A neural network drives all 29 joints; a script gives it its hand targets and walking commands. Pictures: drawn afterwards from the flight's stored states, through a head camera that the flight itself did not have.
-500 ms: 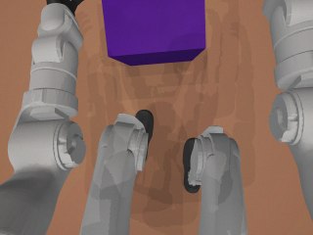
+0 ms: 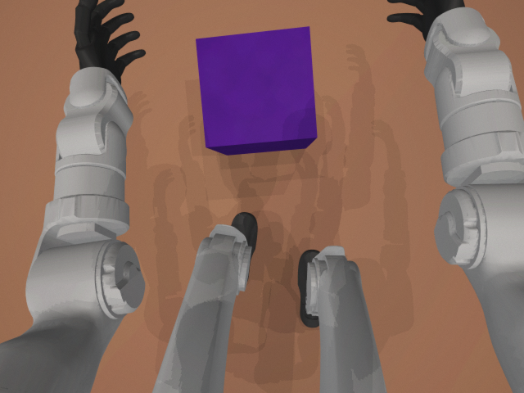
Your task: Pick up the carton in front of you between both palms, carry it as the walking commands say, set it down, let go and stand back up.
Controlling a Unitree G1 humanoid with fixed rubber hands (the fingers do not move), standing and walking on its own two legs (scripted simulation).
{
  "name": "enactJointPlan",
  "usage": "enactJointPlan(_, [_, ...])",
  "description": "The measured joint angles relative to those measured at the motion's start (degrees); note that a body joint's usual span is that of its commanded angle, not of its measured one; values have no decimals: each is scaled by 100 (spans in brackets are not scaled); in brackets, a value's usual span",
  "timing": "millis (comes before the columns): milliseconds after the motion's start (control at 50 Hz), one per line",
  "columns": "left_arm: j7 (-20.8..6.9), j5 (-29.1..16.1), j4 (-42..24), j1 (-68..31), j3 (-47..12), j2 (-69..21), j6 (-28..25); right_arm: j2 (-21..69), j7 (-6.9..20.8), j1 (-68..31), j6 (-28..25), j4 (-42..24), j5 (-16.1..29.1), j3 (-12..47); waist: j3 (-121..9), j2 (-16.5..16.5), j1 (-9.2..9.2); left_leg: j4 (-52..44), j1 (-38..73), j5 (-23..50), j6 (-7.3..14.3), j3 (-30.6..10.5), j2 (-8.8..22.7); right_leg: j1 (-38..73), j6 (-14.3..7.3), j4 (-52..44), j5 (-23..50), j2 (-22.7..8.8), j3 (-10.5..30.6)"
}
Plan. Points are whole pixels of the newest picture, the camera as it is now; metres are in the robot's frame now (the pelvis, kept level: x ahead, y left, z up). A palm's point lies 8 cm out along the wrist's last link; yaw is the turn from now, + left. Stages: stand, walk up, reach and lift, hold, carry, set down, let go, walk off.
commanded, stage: set down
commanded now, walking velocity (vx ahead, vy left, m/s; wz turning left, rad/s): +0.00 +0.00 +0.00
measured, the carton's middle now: (260, 103) +0.53 +0.09 -0.44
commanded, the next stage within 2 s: let go in 0.18 s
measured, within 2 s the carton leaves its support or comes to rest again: neither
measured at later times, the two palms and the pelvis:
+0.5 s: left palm (49, 73) +0.44 +0.23 +0.02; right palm out of the picture +0.51 -0.18 +0.02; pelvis +0.05 +0.01 +0.13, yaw -2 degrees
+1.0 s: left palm out of the picture +0.27 +0.25 +0.13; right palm out of the picture +0.34 -0.20 +0.11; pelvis +0.10 +0.02 +0.20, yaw +1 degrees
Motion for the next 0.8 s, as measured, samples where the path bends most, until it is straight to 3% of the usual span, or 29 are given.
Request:
enactJointPlan(180, [-19,198,-156,307,-1,-218,-54,-57,222,238,-131,146,-88,-181,-35,-38,-28,-1143,998,290,-9,-59,-1,966,-11,-1191,369,-14,48])
enactJointPlan(260, [-139,325,-135,539,-3,-285,-144,66,158,464,-260,48,-260,-400,-91,-25,-26,-1673,1440,429,3,-74,31,1401,-3,-1772,565,5,82])
enactJointPlan(320, [-279,500,-241,868,-50,-271,-195,316,51,788,-318,-89,-436,-513,-191,-32,-137,-2099,1783,542,11,-72,45,1735,9,-2221,713,7,122])
enactJointPlan(440, [-681,829,-490,1867,-399,-275,-425,883,-325,2067,-478,-799,-706,-779,-273,48,-284,-2825,2701,662,45,-89,81,2691,31,-3087,938,21,174])
enactJointPlan(540, [-1042,923,-597,2877,-690,-184,-576,1230,-574,3390,-608,-1448,-622,-701,-345,132,-344,-3352,3515,731,106,-47,86,3532,73,-3715,1080,2,263])
enactJointPlan(680, [-1235,625,-909,4317,-1219,38,-803,1349,-507,4957,-853,-1995,-476,-495,-172,248,-315,-3910,4835,754,138,-83,13,4922,81,-4393,1139,-89,270])
enactJointPlan(800, [-1143,363,-1286,5564,-1569,77,-996,1355,-361,6058,-1065,-2219,-467,-316,-33,268,-326,-4266,5980,713,147,-156,-84,6131,61,-4824,1103,-191,220])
